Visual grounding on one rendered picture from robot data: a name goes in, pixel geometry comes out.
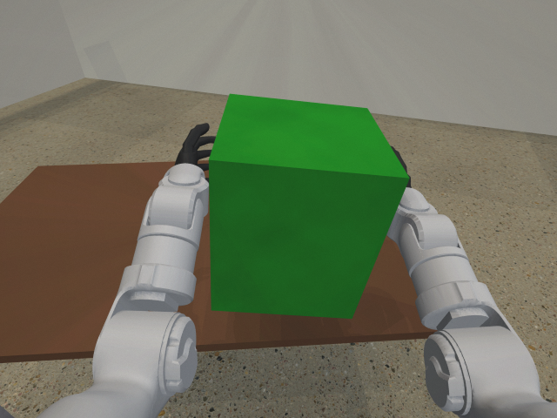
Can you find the table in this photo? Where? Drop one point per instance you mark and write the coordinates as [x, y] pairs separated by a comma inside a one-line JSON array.
[[67, 233]]

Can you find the robot right hand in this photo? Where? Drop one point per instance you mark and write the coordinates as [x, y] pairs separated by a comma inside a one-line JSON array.
[[403, 164]]

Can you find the robot left upper arm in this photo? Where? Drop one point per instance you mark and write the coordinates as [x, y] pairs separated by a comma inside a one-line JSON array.
[[143, 358]]

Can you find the robot right upper arm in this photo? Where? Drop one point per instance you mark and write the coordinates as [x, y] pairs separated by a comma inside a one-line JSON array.
[[483, 372]]

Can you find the robot left hand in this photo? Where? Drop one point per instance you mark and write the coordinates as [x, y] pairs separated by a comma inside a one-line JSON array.
[[189, 154]]

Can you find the right robot forearm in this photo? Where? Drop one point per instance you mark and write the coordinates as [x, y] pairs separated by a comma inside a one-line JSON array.
[[449, 294]]

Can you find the left robot forearm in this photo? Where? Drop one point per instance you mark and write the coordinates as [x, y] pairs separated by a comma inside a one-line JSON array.
[[161, 277]]

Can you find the carton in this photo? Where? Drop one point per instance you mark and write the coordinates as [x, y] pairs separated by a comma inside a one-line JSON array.
[[302, 196]]

